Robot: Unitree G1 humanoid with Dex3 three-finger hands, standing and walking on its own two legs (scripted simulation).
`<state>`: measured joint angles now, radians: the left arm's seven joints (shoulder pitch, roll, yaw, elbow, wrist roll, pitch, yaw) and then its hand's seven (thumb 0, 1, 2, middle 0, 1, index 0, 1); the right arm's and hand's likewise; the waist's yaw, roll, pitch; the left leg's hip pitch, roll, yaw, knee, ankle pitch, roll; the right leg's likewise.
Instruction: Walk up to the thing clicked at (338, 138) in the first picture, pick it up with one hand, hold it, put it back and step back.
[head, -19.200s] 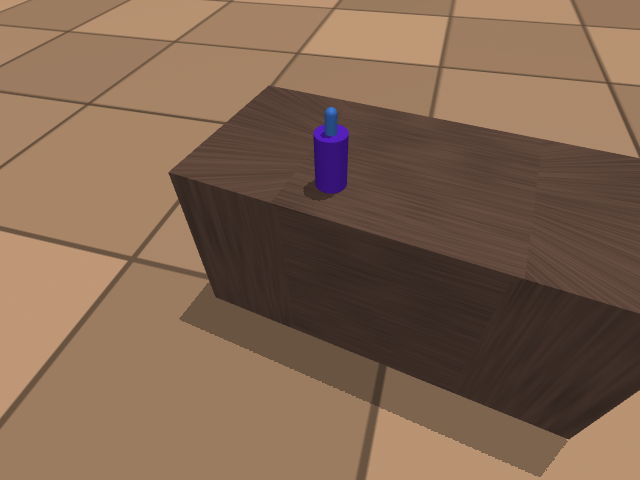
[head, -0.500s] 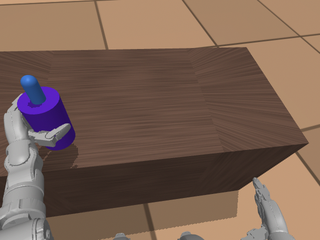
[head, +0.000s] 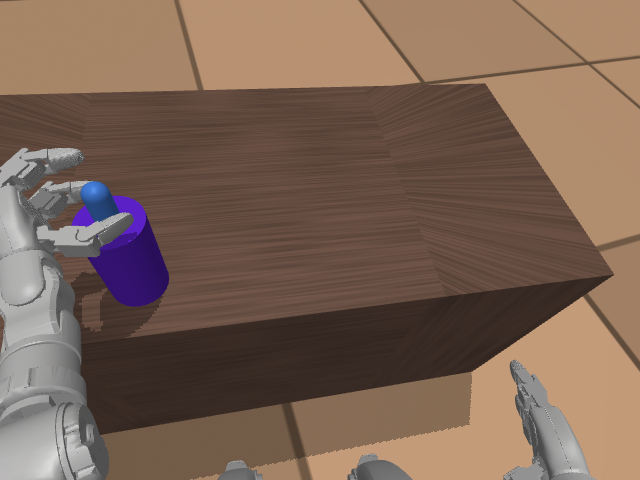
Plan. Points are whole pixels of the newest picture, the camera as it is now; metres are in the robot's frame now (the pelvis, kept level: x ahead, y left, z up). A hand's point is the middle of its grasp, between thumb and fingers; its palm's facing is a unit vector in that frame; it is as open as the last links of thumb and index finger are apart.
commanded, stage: open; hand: left
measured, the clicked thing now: (120, 241) +0.45 +0.23 +0.01
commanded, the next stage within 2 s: withdraw in 0.34 s
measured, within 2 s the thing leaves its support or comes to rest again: neither
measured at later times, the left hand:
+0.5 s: hand (82, 208) +0.46 +0.26 +0.06, palm faces +0.32 -0.95 +0.02, open 15.5 cm
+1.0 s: hand out of the picture +0.45 +0.37 +0.09, palm faces +0.38 -0.91 -0.15, open 17.6 cm
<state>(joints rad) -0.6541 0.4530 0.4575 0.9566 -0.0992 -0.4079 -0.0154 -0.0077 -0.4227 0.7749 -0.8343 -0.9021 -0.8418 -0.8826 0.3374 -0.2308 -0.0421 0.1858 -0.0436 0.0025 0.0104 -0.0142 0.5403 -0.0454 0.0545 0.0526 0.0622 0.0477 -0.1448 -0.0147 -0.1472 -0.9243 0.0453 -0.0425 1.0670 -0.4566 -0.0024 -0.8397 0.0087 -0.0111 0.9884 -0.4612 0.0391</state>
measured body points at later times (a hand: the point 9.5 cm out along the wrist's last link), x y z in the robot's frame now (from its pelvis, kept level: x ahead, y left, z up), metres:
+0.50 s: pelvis -0.01 -0.01 -0.01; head +0.09 +0.03 +0.43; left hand +0.44 +0.31 +0.06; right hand +0.15 -0.26 -0.02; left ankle +0.03 +0.11 -0.67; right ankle +0.01 -0.15 -0.67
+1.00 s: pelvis +0.01 +0.00 +0.01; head +0.11 +0.04 +0.45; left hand +0.43 +0.41 +0.10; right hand +0.17 -0.25 -0.02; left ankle +0.03 +0.11 -0.67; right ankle +0.01 -0.15 -0.67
